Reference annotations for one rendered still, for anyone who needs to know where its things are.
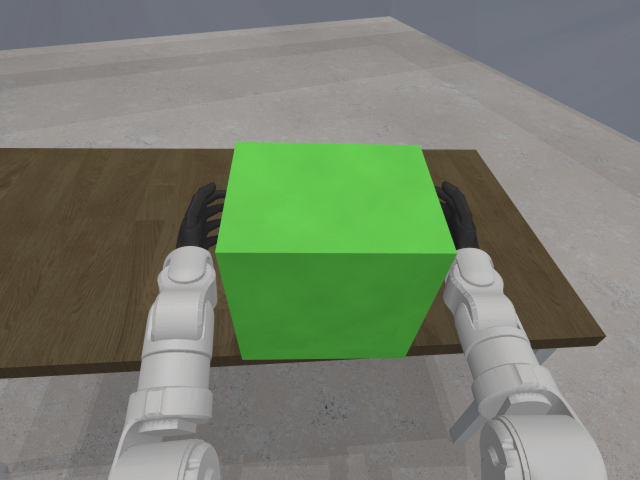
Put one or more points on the left robot hand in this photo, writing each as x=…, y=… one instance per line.
x=194, y=228

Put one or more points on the carton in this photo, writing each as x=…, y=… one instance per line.
x=330, y=251

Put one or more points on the table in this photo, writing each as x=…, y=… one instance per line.
x=84, y=233

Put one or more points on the right robot hand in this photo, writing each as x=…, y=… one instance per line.
x=458, y=216

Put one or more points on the robot right upper arm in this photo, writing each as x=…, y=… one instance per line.
x=538, y=447

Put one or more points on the robot right forearm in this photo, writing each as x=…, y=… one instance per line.
x=508, y=379

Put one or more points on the robot left forearm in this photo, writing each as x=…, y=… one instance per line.
x=173, y=393

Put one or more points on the robot left upper arm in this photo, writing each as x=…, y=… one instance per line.
x=190, y=459

